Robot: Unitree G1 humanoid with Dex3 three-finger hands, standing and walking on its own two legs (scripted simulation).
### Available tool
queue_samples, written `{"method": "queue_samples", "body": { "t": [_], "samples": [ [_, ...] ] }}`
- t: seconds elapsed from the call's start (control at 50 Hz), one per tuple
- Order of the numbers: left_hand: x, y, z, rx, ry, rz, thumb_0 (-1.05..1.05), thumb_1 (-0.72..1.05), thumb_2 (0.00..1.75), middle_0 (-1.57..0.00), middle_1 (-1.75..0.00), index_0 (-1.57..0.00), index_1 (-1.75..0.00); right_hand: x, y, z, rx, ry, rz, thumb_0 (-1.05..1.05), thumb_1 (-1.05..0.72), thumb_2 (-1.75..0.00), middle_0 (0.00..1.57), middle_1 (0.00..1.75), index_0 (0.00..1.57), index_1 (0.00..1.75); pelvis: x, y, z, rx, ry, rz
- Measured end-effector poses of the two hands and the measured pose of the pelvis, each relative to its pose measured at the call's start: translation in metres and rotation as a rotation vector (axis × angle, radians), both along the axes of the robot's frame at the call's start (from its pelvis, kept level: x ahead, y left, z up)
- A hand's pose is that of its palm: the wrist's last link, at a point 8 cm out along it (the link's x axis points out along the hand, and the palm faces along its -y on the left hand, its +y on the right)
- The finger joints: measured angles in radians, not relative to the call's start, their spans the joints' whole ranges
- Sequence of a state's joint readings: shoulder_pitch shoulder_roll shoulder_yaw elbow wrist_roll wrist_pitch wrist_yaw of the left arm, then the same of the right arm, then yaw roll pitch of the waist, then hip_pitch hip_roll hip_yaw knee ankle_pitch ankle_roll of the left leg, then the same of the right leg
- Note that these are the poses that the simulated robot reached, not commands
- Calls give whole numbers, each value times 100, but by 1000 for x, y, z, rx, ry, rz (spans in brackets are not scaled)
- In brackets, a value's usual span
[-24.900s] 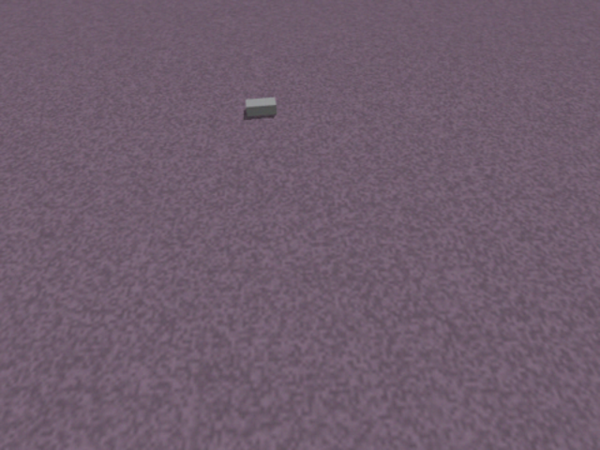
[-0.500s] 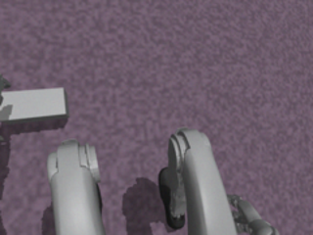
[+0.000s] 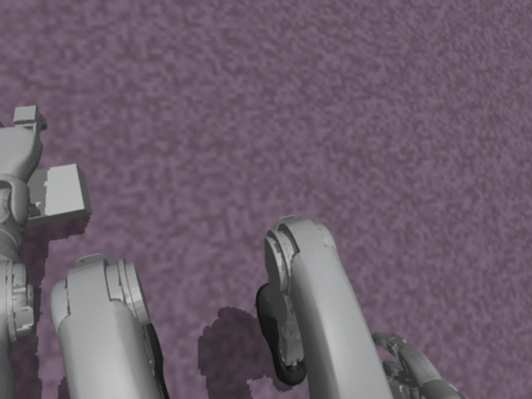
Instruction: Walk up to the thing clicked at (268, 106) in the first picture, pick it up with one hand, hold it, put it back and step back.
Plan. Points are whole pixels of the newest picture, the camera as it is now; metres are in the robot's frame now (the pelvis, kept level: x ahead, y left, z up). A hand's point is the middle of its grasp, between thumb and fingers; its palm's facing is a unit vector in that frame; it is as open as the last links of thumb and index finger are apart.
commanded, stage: approach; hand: left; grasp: from above
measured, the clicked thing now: (30, 199) +0.45 +0.32 -0.29
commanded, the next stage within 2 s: close in in 0.66 s
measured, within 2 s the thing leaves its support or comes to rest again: neither
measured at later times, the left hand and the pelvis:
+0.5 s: hand out of the picture +0.42 +0.33 -0.18, palm faces -0.43 -0.07 -0.90, open 14.1 cm; pelvis +0.00 +0.01 -0.01, yaw +0 degrees
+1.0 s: hand (4, 210) +0.41 +0.32 -0.21, palm faces -0.50 -0.11 -0.86, open 14.0 cm; pelvis -0.01 +0.00 -0.01, yaw -1 degrees
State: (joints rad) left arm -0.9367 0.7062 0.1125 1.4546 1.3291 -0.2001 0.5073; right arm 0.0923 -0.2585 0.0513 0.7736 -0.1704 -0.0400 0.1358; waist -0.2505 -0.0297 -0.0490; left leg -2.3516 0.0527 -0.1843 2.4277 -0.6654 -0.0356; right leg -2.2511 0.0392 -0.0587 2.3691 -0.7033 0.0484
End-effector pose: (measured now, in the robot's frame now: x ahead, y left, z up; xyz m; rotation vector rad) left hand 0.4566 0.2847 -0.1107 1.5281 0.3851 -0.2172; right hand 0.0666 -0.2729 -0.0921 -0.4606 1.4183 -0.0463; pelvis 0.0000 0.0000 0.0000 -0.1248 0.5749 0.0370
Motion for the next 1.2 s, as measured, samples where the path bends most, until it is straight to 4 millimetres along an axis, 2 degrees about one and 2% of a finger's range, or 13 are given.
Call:
{"method": "queue_samples", "body": {
  "t": [0.06, 0.14, 0.26, 0.38, 0.5, 0.58, 0.64, 0.74, 0.84, 0.96, 1.08, 1.2],
  "samples": [
    [6, -1, 5, 19, 31, 36, 0, -53, 99, -8, -106, -9, -104, -8, 0, 1, 14, 6, -17, 0, -91, -90, 20, 30, 20, 29, -1, 0, 3, 1, 2, -3],
    [4, 10, 5, 20, 93, 83, 0, -53, 100, -8, -105, -9, -104, -19, 1, 0, 28, 26, -32, 0, -91, -90, 20, 30, 20, 30, -2, -1, 5, 1, -3, -4],
    [-19, 40, -6, -14, 175, 105, 0, -54, 100, -8, -105, -9, -104, -26, 3, -1, 32, 80, -11, 1, -91, -90, 21, 30, 20, 30, -3, -1, 3, -2, -23, -2],
    [-39, 59, -13, -39, 154, 37, 0, -54, 100, -8, -106, -9, -104, -16, 2, -2, 6, 117, 46, 1, -91, -90, 21, 30, 21, 30, -2, 1, -2, -13, -33, 5],
    [-31, 52, -14, -48, 56, -27, 0, -54, 101, -8, -105, -9, -104, 9, 2, 2, -35, 56, 75, 1, -91, -90, 21, 30, 21, 30, -1, 5, -6, -26, -37, 9],
    [-16, 47, -6, -33, -2, -1, 0, -54, 103, -9, -106, -9, -105, 22, 3, 6, -43, -8, 76, 0, -91, -90, 21, 30, 21, 30, -1, 7, -5, -28, -33, 10],
    [-7, 48, 0, -10, -1, 39, 0, -53, 104, -9, -106, -9, -106, 25, 5, 7, -36, -37, 73, 0, -91, -90, 20, 30, 20, 30, -1, 8, -4, -31, -26, 9],
    [-6, 50, -1, 21, 88, 76, 0, -52, 105, -9, -107, -9, -107, 15, 9, 6, -8, -30, 60, 0, -91, -90, 20, 30, 20, 30, -3, 9, -2, -32, -22, 6],
    [-20, 46, -18, -19, 174, 59, 0, -51, 104, -9, -109, -10, -108, -4, 14, 4, 13, 23, 52, 0, -91, -90, 21, 30, 20, 30, -5, 7, -2, -31, -35, 2],
    [-32, 42, -34, -72, 150, 7, 0, -51, 100, -8, -107, -10, -105, -24, 12, 2, 6, 104, 69, 0, -91, -90, 21, 30, 21, 30, -6, 4, -8, -30, -56, -3],
    [-30, 39, -51, -62, 109, -10, 0, -52, 100, -8, -103, -9, -102, -30, 6, 1, -26, 123, 107, 0, -90, -90, 21, 30, 21, 30, -5, 3, -18, -32, -75, -12],
    [-21, 32, -64, -34, 76, 7, 0, -52, 100, -8, -100, -8, -100, -25, 2, -1, -30, 114, 149, 0, -90, -90, 21, 30, 21, 30, -2, 3, -25, -36, -76, -23]
  ]
}}
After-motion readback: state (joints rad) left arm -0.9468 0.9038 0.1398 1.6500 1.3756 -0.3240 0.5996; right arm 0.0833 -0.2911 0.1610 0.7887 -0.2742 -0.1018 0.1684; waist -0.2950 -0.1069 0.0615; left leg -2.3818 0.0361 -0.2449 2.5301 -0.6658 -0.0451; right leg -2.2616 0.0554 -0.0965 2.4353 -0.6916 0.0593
